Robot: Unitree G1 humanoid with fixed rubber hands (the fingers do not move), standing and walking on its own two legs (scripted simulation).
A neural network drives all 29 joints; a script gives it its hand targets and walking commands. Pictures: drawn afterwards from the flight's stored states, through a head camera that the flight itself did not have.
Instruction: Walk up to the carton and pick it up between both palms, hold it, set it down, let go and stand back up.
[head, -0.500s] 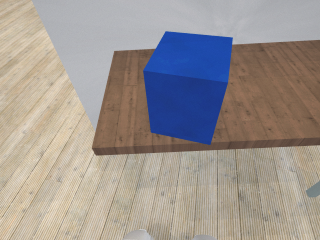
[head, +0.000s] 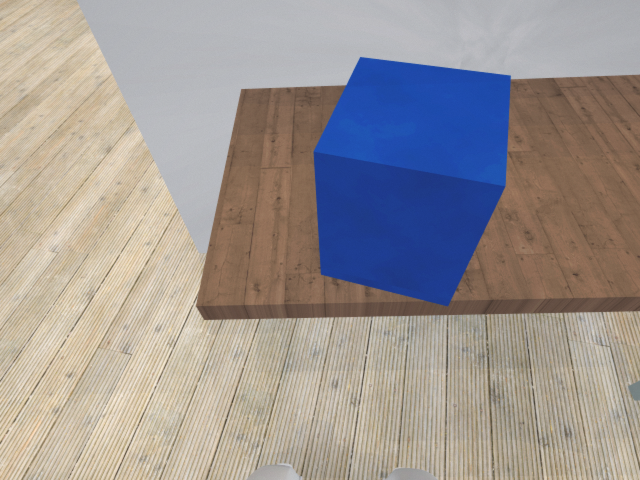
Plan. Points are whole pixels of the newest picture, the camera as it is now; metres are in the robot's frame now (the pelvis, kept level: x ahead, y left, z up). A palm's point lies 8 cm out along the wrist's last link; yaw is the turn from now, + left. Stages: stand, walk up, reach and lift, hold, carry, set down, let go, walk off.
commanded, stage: walk up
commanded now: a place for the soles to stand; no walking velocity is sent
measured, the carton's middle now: (405, 185) +0.49 -0.10 +0.07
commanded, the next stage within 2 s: none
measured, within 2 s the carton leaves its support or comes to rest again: neither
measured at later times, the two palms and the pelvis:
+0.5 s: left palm out of the picture +0.05 +0.34 -0.11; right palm out of the picture +0.06 -0.27 -0.11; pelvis +0.00 +0.03 -0.01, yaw +1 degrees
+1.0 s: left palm out of the picture +0.04 +0.36 -0.10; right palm out of the picture +0.07 -0.26 -0.11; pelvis -0.01 +0.05 -0.01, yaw +2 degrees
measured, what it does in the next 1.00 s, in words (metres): stands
